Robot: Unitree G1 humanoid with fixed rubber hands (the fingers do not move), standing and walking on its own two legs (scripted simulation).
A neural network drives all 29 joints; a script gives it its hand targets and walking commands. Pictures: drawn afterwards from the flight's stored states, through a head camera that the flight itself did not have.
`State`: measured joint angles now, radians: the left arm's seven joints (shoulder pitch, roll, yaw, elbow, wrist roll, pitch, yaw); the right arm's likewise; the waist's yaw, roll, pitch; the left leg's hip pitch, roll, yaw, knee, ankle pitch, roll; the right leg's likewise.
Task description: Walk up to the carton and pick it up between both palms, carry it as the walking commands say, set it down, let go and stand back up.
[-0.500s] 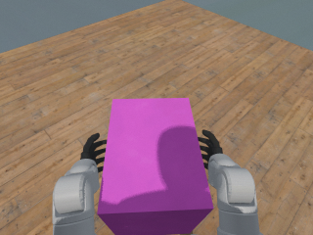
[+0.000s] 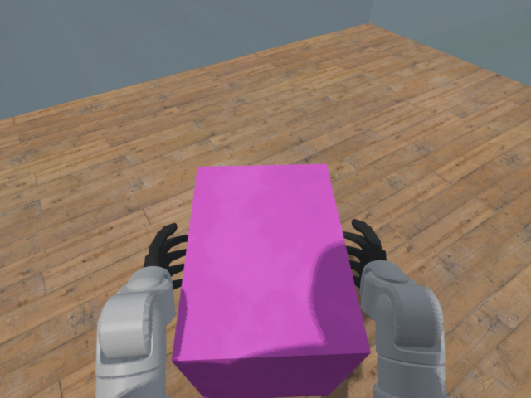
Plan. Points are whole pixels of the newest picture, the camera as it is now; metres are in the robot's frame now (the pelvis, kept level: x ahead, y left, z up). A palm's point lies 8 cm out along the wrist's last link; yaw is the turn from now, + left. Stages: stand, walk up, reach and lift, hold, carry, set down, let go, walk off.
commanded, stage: carry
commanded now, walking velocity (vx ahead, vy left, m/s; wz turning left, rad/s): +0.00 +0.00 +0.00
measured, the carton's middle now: (265, 284) +0.30 -0.01 +0.01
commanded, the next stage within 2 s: hold in 1.84 s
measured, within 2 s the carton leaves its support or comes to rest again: neither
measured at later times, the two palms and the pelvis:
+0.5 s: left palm (125, 314) +0.22 +0.16 +0.10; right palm (362, 302) +0.22 -0.13 +0.10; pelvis -0.04 +0.02 +0.00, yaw +0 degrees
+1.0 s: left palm (141, 320) +0.22 +0.14 +0.09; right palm (374, 308) +0.22 -0.14 +0.09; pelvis -0.05 +0.00 +0.00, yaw +0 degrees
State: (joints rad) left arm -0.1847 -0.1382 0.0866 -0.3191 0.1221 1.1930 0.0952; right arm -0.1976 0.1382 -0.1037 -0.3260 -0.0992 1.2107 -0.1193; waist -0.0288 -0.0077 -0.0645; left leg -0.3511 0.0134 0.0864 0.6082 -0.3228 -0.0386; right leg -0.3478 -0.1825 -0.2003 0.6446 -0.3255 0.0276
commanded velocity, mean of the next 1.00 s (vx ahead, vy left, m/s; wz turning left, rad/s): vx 0.00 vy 0.00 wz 0.00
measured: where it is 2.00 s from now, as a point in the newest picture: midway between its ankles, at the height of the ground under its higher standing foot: outside the picture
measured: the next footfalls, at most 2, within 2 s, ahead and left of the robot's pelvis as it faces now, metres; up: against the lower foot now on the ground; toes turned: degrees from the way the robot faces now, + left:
left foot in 0.02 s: +0.05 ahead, +0.13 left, +0.00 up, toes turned -9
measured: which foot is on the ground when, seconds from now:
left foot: up 0.00-0.00, down 0.02-1.00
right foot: down 0.00-1.00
